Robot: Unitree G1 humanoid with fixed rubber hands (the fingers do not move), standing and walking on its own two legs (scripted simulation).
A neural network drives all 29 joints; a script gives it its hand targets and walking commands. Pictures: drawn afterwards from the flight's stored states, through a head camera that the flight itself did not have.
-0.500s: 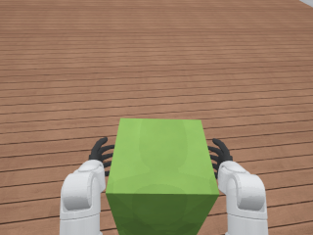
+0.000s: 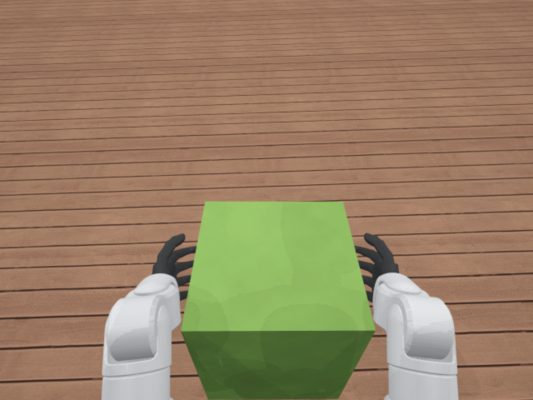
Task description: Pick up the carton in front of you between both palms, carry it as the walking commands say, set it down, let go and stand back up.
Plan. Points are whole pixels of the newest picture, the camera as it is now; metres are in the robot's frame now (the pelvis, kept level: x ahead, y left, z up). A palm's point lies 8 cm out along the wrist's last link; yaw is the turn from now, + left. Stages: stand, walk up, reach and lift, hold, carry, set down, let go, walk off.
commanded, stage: carry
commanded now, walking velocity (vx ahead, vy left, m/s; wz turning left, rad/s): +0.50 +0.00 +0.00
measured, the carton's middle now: (273, 303) +0.27 +0.00 -0.02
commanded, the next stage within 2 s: none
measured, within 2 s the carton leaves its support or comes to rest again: neither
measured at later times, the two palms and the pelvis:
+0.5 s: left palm (187, 133) +0.60 +0.18 +0.06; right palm (334, 134) +0.57 -0.11 +0.07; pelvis +0.32 +0.05 +0.00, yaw -4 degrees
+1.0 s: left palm (207, 103) +0.73 +0.16 +0.05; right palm (335, 102) +0.72 -0.14 +0.05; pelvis +0.46 +0.02 -0.01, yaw -1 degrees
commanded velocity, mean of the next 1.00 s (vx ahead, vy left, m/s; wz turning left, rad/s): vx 0.09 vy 0.00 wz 0.00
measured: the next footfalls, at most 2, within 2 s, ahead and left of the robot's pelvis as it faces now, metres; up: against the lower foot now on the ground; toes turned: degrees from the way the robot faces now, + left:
left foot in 0.30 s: +0.41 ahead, +0.12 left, +0.00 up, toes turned +4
right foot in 0.66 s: +0.50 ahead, -0.09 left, +0.00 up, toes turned +11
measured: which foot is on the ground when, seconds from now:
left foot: up 0.00-0.28, down 0.30-1.00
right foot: down 0.00-0.32, up 0.34-0.64, down 0.66-1.00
